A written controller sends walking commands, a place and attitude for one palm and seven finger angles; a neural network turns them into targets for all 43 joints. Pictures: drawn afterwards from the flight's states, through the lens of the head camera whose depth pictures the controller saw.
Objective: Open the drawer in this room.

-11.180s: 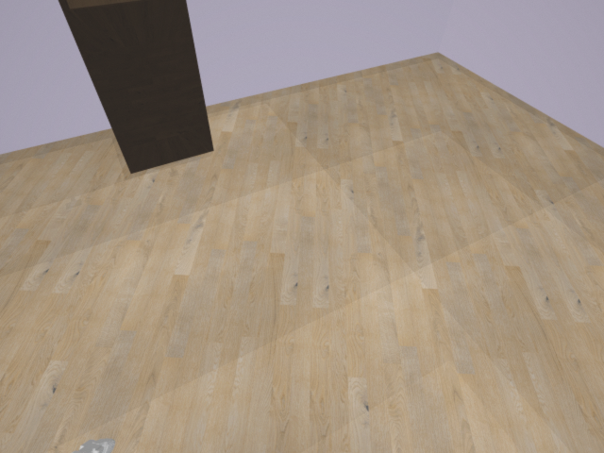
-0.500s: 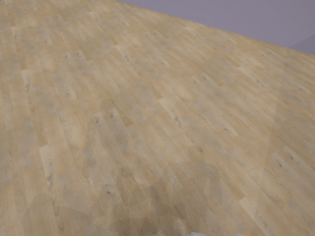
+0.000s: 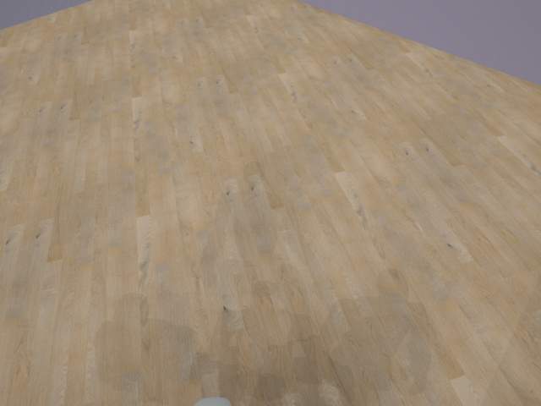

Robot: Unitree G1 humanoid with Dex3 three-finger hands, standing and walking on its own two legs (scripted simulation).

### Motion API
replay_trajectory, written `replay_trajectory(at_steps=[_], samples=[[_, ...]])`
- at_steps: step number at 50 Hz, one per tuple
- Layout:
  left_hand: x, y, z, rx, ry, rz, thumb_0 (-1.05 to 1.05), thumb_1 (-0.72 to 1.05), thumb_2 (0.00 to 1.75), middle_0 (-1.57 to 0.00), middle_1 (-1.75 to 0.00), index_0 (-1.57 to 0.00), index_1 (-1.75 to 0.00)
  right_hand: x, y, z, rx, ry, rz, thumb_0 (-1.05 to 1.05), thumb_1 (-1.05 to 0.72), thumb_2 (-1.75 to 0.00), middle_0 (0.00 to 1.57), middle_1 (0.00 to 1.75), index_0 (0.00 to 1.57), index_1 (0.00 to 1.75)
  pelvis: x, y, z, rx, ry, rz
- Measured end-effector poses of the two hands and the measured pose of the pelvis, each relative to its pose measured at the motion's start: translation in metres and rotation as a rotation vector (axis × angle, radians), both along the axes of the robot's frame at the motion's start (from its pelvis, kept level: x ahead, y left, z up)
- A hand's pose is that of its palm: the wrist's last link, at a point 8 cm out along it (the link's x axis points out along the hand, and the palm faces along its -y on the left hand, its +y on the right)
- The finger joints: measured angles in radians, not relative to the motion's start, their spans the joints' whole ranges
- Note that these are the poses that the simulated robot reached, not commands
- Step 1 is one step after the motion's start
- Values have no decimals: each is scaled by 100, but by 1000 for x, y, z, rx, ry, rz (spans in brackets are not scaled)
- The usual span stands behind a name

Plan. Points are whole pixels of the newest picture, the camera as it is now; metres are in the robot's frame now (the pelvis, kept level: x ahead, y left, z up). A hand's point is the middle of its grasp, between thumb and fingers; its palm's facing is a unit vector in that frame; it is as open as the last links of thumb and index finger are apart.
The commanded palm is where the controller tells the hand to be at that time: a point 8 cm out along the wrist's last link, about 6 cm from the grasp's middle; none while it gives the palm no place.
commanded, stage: turn or walk to find it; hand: left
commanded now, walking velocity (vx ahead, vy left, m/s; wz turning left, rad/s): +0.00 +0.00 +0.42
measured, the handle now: out of the picture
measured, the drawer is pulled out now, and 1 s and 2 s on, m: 0.00 0.00 0.00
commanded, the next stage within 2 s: none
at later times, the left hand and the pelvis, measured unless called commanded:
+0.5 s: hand out of the picture +0.04 +0.25 -0.16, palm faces +0.21 -0.95 -0.25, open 7.4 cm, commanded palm none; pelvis -0.02 +0.03 +0.00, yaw +11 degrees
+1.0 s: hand out of the picture -0.10 +0.20 -0.17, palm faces +0.46 -0.86 -0.24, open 7.4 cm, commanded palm none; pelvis -0.04 +0.01 +0.00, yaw +26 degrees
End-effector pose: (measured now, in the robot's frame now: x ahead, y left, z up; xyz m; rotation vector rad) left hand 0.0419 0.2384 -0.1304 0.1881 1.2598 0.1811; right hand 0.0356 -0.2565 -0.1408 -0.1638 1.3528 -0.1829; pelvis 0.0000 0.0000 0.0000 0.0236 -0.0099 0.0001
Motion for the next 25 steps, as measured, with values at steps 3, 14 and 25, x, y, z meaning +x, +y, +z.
replay_trajectory(at_steps=[3, 14, 25], samples=[[-24, 19, -13, -12, 40, 53, 0, 90, 90, -21, -30, -20, -30, 23, 15, 4, -23, -45, 58, 1, -91, -90, 20, 30, 19, 30, -3, 13, -5, -15, 2, 31], [-52, 70, -15, -16, 60, 157, 1, 91, 90, -20, -30, -19, -30, 65, 68, 26, -45, -179, 186, 0, -91, -90, 20, 30, 20, 30, -13, 44, 1, -48, -4, 102], [-19, 57, 5, 18, -88, 166, 1, 91, 90, -20, -30, -19, -30, 45, 61, 10, 10, -125, 206, 0, -91, -90, 21, 30, 20, 30, -22, 30, 1, -31, 4, 190]])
